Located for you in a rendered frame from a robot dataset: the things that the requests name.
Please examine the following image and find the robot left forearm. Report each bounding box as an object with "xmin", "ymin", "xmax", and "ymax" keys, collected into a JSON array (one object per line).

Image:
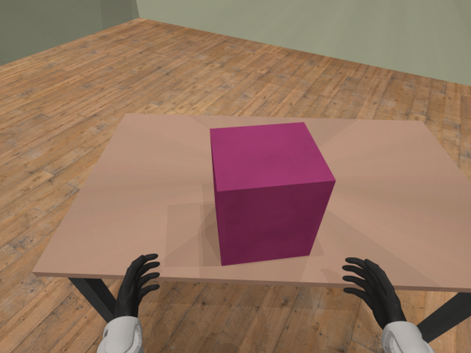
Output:
[{"xmin": 97, "ymin": 316, "xmax": 144, "ymax": 353}]

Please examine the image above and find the left robot hand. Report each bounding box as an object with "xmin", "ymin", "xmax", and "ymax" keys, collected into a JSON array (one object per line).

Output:
[{"xmin": 113, "ymin": 254, "xmax": 160, "ymax": 319}]

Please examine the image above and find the table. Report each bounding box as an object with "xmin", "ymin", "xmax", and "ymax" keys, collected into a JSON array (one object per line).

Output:
[{"xmin": 32, "ymin": 113, "xmax": 471, "ymax": 343}]

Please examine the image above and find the carton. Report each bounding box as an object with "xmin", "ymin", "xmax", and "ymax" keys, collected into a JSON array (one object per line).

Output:
[{"xmin": 210, "ymin": 122, "xmax": 336, "ymax": 266}]

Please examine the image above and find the robot right forearm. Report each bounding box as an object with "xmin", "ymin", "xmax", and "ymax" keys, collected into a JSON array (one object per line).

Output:
[{"xmin": 380, "ymin": 321, "xmax": 435, "ymax": 353}]

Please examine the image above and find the right robot hand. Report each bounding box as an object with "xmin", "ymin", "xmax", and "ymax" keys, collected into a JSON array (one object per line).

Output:
[{"xmin": 342, "ymin": 257, "xmax": 407, "ymax": 330}]

